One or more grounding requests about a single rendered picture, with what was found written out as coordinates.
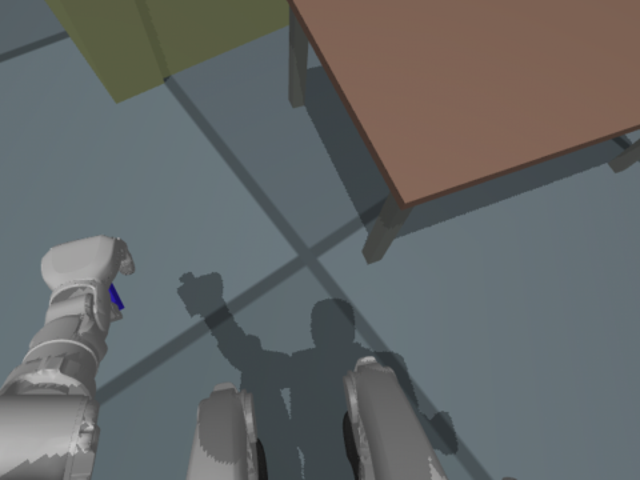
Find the right robot foot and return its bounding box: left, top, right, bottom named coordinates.
left=343, top=411, right=362, bottom=480

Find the left robot hand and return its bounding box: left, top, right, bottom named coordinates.
left=41, top=235, right=135, bottom=322

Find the coffee table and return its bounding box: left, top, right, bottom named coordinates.
left=287, top=0, right=640, bottom=265

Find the sofa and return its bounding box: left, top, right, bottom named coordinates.
left=45, top=0, right=289, bottom=104

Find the left robot arm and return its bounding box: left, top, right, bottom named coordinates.
left=0, top=280, right=111, bottom=480

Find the small box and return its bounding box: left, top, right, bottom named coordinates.
left=108, top=283, right=124, bottom=310

